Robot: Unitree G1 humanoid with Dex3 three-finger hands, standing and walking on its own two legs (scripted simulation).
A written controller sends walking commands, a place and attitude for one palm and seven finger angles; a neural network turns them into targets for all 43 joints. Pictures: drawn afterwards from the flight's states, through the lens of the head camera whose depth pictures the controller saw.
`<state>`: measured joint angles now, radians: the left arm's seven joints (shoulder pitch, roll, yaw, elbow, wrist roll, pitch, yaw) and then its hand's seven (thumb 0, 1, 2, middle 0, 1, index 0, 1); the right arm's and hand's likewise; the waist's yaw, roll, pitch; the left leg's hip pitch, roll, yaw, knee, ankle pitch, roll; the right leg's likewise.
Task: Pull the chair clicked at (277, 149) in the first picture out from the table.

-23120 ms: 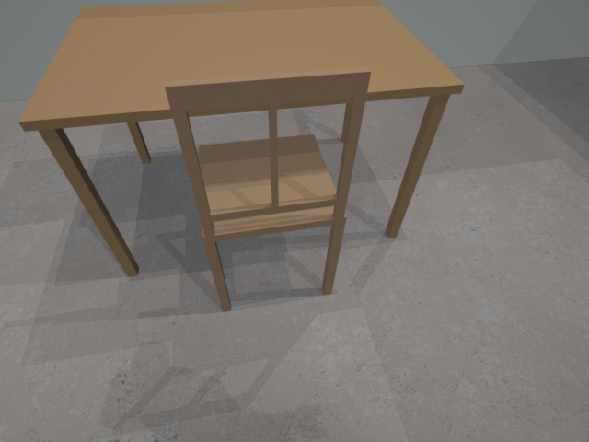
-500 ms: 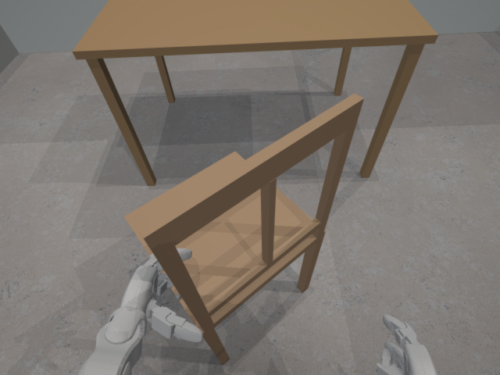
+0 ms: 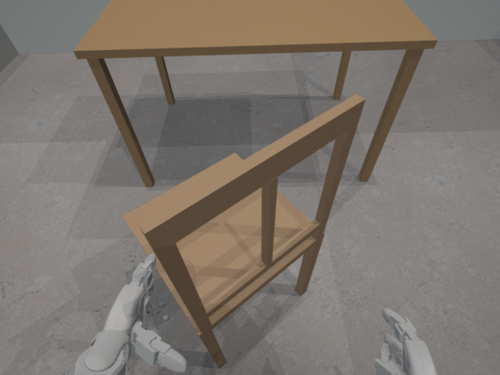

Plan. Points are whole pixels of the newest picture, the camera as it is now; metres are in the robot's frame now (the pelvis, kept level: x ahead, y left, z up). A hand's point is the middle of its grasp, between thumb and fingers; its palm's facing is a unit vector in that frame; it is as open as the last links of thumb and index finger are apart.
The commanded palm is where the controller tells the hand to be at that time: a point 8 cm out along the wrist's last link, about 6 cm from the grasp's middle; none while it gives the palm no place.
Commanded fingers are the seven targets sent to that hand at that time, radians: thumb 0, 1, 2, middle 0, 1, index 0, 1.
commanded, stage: draw the fingers out of the gap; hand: left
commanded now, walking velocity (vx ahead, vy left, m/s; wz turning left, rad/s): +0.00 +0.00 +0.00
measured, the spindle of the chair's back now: (267, 227) +0.40 -0.03 -0.04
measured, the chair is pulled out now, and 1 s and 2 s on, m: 0.52 0.52 0.52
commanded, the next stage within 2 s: draw the hand back to the body in 0.58 s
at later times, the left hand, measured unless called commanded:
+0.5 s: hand out of the picture +0.14 +0.14 -0.02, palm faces -0.10 -0.98 -0.16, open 17.5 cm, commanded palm +0.11 +0.19 -0.01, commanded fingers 0.00 -0.55 0.20 0.00 0.00 0.00 0.00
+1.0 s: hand (131, 371) +0.14 +0.15 +0.04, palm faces +0.01 -1.00 -0.07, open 17.5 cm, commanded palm +0.09 +0.22 +0.05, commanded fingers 0.00 -0.55 0.20 0.00 0.00 0.00 0.00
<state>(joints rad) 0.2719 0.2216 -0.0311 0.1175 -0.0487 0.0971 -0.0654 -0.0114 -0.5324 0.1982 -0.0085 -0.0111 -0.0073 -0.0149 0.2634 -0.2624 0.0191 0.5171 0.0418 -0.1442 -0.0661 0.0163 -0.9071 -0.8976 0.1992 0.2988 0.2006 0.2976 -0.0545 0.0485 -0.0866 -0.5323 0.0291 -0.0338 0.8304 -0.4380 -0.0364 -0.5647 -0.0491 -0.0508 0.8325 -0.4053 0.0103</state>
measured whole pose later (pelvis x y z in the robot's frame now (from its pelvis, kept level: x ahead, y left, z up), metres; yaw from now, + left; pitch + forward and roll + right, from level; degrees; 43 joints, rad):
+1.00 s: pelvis -0.02 +0.00 -0.04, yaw +1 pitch +10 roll -2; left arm 0.71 0.18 0.01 -0.36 -0.18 -0.35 -0.14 -0.01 -0.54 0.20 0.00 0.00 0.00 0.00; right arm 0.22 -0.19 -0.02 0.52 0.06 -0.20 -0.06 0.02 -0.91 -0.90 0.20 0.30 0.20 0.30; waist 0.01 0.05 -0.13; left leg -0.77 0.03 -0.07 1.13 -0.55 -0.04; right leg -0.77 -0.05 -0.07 1.09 -0.50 0.01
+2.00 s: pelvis +0.03 +0.01 +0.04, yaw -1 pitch -4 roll +0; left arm 0.45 0.35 0.36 -0.39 -0.06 -0.07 0.15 0.01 0.75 0.82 -0.19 -0.27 -0.19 -0.27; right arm 0.18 -0.22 0.02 0.64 0.02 -0.12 -0.08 0.02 -0.91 -0.90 0.20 0.30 0.20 0.30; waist 0.06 0.08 0.03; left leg -0.06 0.04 -0.01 0.45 -0.31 -0.03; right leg -0.10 -0.04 -0.05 0.45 -0.28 0.02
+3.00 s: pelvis -0.06 +0.02 +0.03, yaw -1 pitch +0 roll -1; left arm 0.55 0.39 0.41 -0.51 -0.04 -0.17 0.18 0.01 0.89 0.89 -0.21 -0.30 -0.21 -0.31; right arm 0.20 -0.20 0.00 0.58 0.02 -0.09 -0.08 0.02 -0.91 -0.90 0.20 0.30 0.20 0.30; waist 0.01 0.02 0.03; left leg -0.34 0.03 -0.01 0.58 -0.25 -0.01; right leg -0.33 -0.04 -0.04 0.49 -0.15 0.04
